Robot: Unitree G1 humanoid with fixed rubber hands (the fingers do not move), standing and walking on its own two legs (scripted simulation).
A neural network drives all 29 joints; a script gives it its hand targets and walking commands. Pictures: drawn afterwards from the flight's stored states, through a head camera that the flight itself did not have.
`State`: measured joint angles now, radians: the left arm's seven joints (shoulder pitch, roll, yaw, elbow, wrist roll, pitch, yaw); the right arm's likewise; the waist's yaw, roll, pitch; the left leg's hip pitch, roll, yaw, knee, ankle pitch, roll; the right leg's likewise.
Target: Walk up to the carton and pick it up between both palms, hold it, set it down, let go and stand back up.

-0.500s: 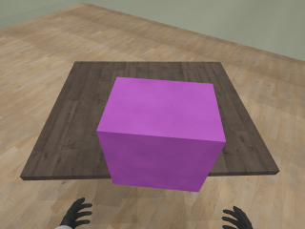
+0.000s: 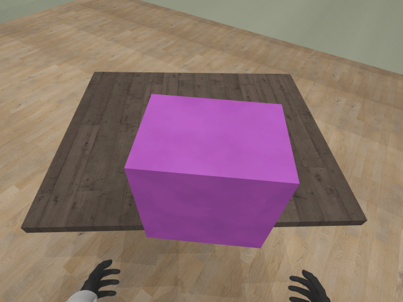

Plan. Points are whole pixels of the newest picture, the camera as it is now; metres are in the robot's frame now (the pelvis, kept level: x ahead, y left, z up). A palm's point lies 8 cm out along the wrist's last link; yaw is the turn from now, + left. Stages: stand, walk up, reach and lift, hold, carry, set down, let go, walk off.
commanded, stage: set down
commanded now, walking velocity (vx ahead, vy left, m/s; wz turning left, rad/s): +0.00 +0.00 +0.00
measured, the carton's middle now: (209, 175) +0.35 +0.02 +0.05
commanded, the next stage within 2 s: let go in 0.18 s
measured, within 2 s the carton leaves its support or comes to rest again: neither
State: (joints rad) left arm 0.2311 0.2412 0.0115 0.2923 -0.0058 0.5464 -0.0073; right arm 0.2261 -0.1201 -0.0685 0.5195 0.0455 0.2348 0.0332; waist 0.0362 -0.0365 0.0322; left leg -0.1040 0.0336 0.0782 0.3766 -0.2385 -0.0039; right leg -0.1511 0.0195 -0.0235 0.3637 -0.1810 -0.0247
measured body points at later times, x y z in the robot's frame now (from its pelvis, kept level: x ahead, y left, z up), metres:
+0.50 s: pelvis +0.00 +0.01 +0.00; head +0.02 +0.03 +0.44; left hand +0.16 +0.25 -0.11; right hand +0.15 -0.21 -0.11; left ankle -0.02 +0.12 -0.75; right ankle +0.01 -0.10 -0.75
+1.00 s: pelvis -0.01 +0.01 -0.01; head +0.04 +0.03 +0.44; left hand +0.17 +0.24 -0.13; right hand +0.15 -0.22 -0.13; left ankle -0.02 +0.12 -0.75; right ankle +0.01 -0.10 -0.75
